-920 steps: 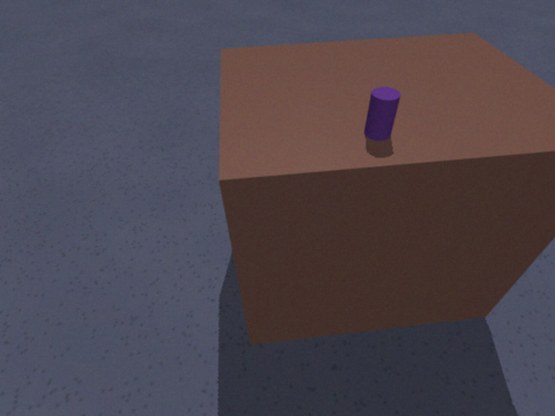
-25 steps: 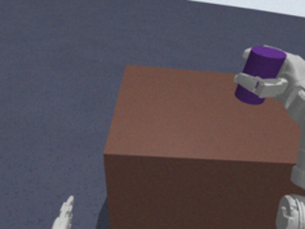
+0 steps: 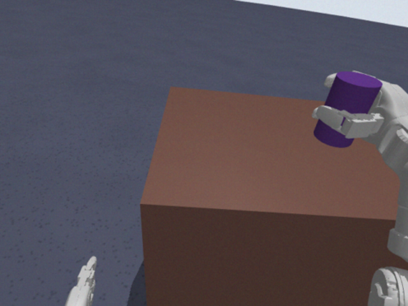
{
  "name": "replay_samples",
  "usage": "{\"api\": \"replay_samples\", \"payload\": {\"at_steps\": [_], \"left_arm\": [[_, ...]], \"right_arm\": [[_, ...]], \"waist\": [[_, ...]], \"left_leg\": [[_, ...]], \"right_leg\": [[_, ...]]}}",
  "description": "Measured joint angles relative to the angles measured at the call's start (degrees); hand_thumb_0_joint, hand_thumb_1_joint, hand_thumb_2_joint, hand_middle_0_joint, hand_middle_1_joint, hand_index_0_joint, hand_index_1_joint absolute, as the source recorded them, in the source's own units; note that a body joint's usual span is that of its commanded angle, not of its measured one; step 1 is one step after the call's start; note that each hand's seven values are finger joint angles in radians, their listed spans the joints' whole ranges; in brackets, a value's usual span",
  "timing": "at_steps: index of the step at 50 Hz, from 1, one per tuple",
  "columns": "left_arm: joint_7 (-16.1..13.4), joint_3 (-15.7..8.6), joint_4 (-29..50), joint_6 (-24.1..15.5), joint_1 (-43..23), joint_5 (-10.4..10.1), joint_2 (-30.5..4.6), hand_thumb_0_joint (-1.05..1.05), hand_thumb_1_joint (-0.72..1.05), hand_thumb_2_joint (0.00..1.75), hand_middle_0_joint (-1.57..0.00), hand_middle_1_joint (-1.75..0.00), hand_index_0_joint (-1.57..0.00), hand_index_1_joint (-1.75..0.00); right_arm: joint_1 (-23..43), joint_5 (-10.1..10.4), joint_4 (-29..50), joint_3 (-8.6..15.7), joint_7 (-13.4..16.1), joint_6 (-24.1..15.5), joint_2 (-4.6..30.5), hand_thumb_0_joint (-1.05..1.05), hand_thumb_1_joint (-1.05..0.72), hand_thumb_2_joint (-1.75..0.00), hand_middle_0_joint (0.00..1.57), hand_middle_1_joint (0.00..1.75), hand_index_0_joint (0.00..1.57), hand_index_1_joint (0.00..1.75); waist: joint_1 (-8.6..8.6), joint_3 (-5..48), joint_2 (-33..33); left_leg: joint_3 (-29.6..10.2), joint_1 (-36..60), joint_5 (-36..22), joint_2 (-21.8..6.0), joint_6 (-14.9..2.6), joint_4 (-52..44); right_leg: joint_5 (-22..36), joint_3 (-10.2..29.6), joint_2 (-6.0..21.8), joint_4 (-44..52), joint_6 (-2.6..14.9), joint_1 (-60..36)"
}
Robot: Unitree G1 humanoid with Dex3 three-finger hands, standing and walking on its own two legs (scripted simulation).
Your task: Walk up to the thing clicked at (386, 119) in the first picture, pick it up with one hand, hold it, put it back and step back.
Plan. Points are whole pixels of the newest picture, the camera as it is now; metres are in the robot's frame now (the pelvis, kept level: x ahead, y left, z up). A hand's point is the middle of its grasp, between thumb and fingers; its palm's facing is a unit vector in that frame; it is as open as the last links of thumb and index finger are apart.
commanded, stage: hold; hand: right
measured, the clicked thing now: (344, 110) +0.34 -0.16 +0.32
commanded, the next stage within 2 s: crouch in 0.02 s
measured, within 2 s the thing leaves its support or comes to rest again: neither
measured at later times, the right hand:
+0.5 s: hand (320, 124) +0.39 -0.16 +0.26, palm faces +0.12 +0.99 +0.03, open 8.6 cm
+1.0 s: hand (308, 129) +0.45 -0.17 +0.22, palm faces +0.14 +0.99 +0.00, open 8.6 cm
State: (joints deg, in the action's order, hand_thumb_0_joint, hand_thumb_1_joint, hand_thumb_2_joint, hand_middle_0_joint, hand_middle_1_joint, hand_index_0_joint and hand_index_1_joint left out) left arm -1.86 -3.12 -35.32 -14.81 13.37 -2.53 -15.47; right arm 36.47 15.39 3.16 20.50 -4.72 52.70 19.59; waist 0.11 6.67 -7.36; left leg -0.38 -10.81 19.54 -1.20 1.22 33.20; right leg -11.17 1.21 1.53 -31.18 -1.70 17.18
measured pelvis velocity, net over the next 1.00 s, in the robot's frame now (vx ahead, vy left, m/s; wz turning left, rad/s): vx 0.01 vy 0.00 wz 0.03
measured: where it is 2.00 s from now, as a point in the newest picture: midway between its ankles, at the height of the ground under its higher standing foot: outside the picture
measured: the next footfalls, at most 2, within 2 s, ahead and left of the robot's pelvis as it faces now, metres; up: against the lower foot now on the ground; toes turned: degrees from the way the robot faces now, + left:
none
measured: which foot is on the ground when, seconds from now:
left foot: down 0.00-1.00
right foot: down 0.00-1.00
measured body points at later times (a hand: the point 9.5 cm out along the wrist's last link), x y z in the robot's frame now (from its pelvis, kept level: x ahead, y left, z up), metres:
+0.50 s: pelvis -0.01 +0.00 +0.00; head -0.05 +0.04 +0.45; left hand +0.16 +0.26 -0.06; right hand +0.38 -0.21 +0.26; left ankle -0.02 +0.13 -0.73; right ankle +0.06 -0.14 -0.73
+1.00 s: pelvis +0.01 +0.00 +0.00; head -0.01 +0.02 +0.45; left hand +0.15 +0.26 -0.06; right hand +0.44 -0.22 +0.22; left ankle -0.02 +0.13 -0.73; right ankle +0.06 -0.14 -0.73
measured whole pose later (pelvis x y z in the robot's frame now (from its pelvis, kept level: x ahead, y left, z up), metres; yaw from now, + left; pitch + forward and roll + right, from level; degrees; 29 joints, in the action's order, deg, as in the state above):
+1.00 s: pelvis +0.01 +0.00 +0.00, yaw +2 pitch +2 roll +0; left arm -3.3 -2.6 -32.9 -15.9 15.4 -1.0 -13.3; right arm 45.1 7.1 -37.3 19.1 -2.0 16.8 20.6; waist 3.0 4.5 -2.5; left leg -1.9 -17.0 19.1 -0.1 0.9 33.8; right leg -11.5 -0.2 2.8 -31.7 -2.0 22.5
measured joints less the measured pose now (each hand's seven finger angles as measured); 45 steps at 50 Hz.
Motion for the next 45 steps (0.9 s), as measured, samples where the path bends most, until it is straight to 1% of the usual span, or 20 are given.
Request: {"api": "replay_samples", "payload": {"at_steps": [2,5,7,10,14,16,19,21,24,27,32,35,37,40,45], "left_arm": [[-0.12,0.01,0.46,-0.45,0.45,-0.04,-0.05,-0.02,-0.52,0.04,-0.05,-0.06,-0.05,-0.05],[-0.10,0.35,0.21,-0.79,1.19,0.07,0.09,-0.01,-0.52,0.04,-0.05,-0.05,-0.05,-0.05],[-0.09,0.67,-0.35,-0.88,1.67,0.01,0.10,-0.01,-0.52,0.04,-0.05,-0.05,-0.05,-0.05],[0.06,0.57,-1.52,-0.87,2.27,0.00,-0.01,-0.01,-0.52,0.05,-0.05,-0.06,-0.05,-0.05],[-0.20,-0.41,-2.19,-0.55,2.02,0.04,-0.65,-0.02,-0.51,0.05,-0.05,-0.06,-0.05,-0.05],[-0.62,-0.74,-2.28,-0.71,1.25,0.07,-1.01,-0.02,-0.52,0.05,-0.05,-0.06,-0.05,-0.05],[-1.16,-0.78,-1.82,-1.33,0.20,0.16,-1.00,-0.02,-0.52,0.05,-0.05,-0.06,-0.05,-0.05],[-1.39,-0.39,-1.16,-1.85,0.00,0.38,-0.66,-0.02,-0.52,0.05,-0.05,-0.05,-0.05,-0.05],[-1.38,0.02,-0.57,-2.90,0.18,0.86,0.32,-0.01,-0.52,0.04,-0.04,-0.05,-0.05,-0.05],[-1.26,0.28,-0.83,-3.41,0.85,1.27,1.26,-0.01,-0.51,0.05,-0.04,-0.05,-0.05,-0.05],[-1.61,-0.63,-1.01,-3.13,2.51,1.80,1.52,-0.01,-0.52,0.05,-0.05,-0.06,-0.05,-0.05],[-2.42,-0.39,-1.93,-2.30,2.53,1.67,0.90,-0.01,-0.52,0.05,-0.05,-0.06,-0.05,-0.05],[-2.72,-0.19,-3.13,-1.70,1.76,1.69,0.83,-0.02,-0.52,0.05,-0.05,-0.06,-0.05,-0.05],[-2.70,-0.12,-3.87,-0.99,0.44,1.90,1.08,-0.02,-0.51,0.05,-0.05,-0.06,-0.05,-0.05],[-2.35,-0.23,0.44,-0.72,0.67,1.84,1.47,-0.02,-0.51,0.05,-0.05,-0.06,-0.06,-0.05]], "right_arm": [[0.10,-0.12,-0.27,0.56,0.89,-0.84,-0.15,-0.01,0.29,-1.21,0.81,1.12,0.81,1.12],[0.79,-1.16,-0.19,1.04,2.28,-2.44,0.10,-0.01,0.29,-1.21,0.81,1.13,0.81,1.12],[1.45,-2.25,0.40,0.81,2.95,-3.00,0.61,-0.01,0.29,-1.21,0.81,1.12,0.81,1.12],[2.73,-3.41,0.97,-0.07,3.01,-3.37,1.16,-0.01,0.29,-1.21,0.81,1.12,0.81,1.12],[4.74,-3.54,-1.97,-1.59,2.09,-2.91,1.38,-0.01,0.29,-1.21,0.81,1.12,0.81,1.12],[5.58,-3.20,-5.10,-2.08,1.54,-2.96,1.33,-0.01,0.29,-1.21,0.81,1.12,0.81,1.12],[6.36,-2.70,-11.78,-1.94,1.06,-4.30,0.94,-0.01,0.28,-1.20,0.81,1.11,0.81,1.11],[6.44,-2.99,-16.14,-1.55,1.42,-5.91,0.49,-0.01,0.28,-1.20,0.81,1.11,0.82,1.11],[5.70,-4.15,-20.09,-0.97,2.62,-9.65,-0.30,-0.01,0.28,-1.20,0.81,1.11,0.82,1.10],[4.89,-5.48,-22.01,-0.65,4.04,-14.28,-0.99,-0.01,0.28,-1.20,0.81,1.11,0.82,1.10],[4.84,-6.96,-24.40,-0.77,5.59,-21.36,-0.92,-0.01,0.28,-1.20,0.81,1.11,0.82,1.10],[6.37,-7.42,-26.58,-1.46,5.49,-24.83,-0.20,-0.01,0.28,-1.20,0.81,1.11,0.82,1.10],[8.20,-7.45,-29.91,-1.85,4.97,-27.08,0.38,-0.01,0.28,-1.20,0.81,1.11,0.82,1.10],[9.91,-7.84,-34.81,-1.90,3.90,-29.07,1.05,-0.01,0.28,-1.20,0.81,1.10,0.82,1.10],[9.97,-8.28,-39.35,-1.31,3.13,-32.02,1.30,-0.01,0.28,-1.20,0.81,1.10,0.82,1.10]], "waist": [[-0.19,0.00,0.45],[-0.41,-0.13,1.55],[-0.46,-0.41,2.16],[-0.69,-0.89,2.44],[-0.53,-1.41,1.93],[-0.13,-1.55,1.65],[0.68,-1.50,1.58],[1.17,-1.44,1.83],[1.62,-1.83,2.47],[1.76,-2.58,3.09],[1.98,-3.50,3.47],[1.90,-3.71,3.67],[2.03,-3.58,3.86],[2.39,-2.97,3.96],[2.94,-2.35,4.07]], "left_leg": [[-0.03,-0.18,0.18,-0.04,-0.03,0.38],[0.01,-0.68,0.42,0.04,-0.22,1.01],[0.10,-0.92,0.45,0.15,-0.33,1.20],[0.22,-1.01,0.26,0.30,-0.40,1.03],[0.26,-0.62,-0.20,0.23,-0.27,0.35],[0.18,-0.54,-0.41,0.13,-0.17,0.11],[0.01,-0.81,-0.60,0.06,-0.10,-0.03],[-0.15,-1.25,-0.65,0.13,-0.13,0.08],[-0.51,-2.28,-0.57,0.41,-0.29,0.67],[-0.77,-3.44,-0.41,0.75,-0.48,1.40],[-0.93,-4.61,-0.17,1.08,-0.57,2.03],[-1.06,-5.12,-0.13,1.24,-0.58,2.16],[-0.97,-5.49,-0.20,1.28,-0.56,2.05],[-1.08,-6.11,-0.41,1.28,-0.48,1.69],[-1.44,-6.15,-0.52,1.08,-0.33,1.06]], "right_leg": [[-0.03,-0.03,-0.04,-0.09,-0.01,0.04],[-0.11,0.03,0.03,-0.43,-0.15,0.42],[-0.15,0.14,0.12,-0.65,-0.24,0.70],[-0.14,0.29,0.26,-0.86,-0.35,0.99],[0.18,0.31,0.18,-0.46,-0.23,0.75],[0.42,0.21,0.10,-0.11,-0.13,0.59],[0.79,0.03,0.04,0.44,-0.04,0.60],[0.92,-0.12,0.13,0.61,-0.06,0.84],[0.83,-0.44,0.44,0.33,-0.23,1.54],[0.57,-0.64,0.80,-0.35,-0.43,2.54],[0.00,-0.74,1.14,-1.42,-0.53,3.82],[-0.23,-0.84,1.30,-1.80,-0.54,4.39],[-0.21,-0.75,1.34,-1.83,-0.53,4.84],[-0.05,-0.87,1.35,-1.50,-0.49,5.42],[0.00,-1.27,1.20,-0.75,-0.33,5.29]]}}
